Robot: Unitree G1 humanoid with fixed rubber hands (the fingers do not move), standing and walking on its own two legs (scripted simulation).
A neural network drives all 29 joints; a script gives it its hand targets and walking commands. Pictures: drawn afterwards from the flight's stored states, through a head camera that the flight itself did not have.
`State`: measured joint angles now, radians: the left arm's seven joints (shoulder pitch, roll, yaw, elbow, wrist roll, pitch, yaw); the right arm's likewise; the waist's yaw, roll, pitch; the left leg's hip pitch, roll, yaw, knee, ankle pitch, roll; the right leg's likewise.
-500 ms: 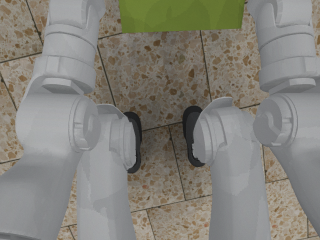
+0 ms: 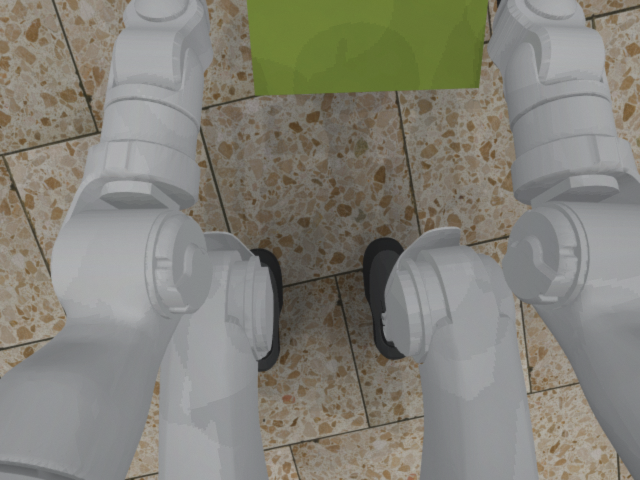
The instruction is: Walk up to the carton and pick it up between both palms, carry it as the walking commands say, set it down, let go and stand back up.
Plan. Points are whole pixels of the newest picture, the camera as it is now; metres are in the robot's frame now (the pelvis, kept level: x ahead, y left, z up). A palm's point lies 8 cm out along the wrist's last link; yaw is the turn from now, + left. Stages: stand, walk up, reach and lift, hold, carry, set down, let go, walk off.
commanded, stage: set down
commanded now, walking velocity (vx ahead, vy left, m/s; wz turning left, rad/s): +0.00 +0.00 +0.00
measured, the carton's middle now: out of the picture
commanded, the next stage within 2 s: none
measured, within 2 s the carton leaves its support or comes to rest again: rests again in 0.56 s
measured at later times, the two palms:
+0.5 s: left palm out of the picture +0.56 +0.13 -0.15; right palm out of the picture +0.55 -0.17 -0.14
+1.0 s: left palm out of the picture +0.57 +0.13 -0.16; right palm out of the picture +0.56 -0.17 -0.15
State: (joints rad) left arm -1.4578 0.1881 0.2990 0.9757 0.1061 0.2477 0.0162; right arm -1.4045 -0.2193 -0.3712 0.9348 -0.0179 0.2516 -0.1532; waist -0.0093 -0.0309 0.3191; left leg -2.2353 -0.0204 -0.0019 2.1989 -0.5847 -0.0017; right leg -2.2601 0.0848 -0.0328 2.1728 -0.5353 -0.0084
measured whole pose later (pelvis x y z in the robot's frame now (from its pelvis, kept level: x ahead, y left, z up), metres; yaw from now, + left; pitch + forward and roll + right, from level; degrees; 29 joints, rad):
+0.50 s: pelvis +0.01 +0.00 +0.00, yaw +0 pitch +37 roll -1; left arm -1.48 0.17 0.33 0.97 0.17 0.24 -0.01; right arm -1.40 -0.23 -0.43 0.95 -0.03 0.24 -0.09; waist -0.01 -0.05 0.31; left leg -2.26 -0.03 -0.01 2.21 -0.60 0.00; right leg -2.27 0.08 -0.04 2.18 -0.55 0.00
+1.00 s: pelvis +0.01 +0.00 -0.01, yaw +0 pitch +37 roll -1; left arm -1.49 0.17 0.37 0.98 0.19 0.20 -0.03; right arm -1.39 -0.22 -0.47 0.91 -0.05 0.20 -0.05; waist -0.02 -0.04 0.33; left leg -2.26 -0.04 -0.01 2.24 -0.62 0.00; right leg -2.27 0.07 -0.04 2.21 -0.59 0.00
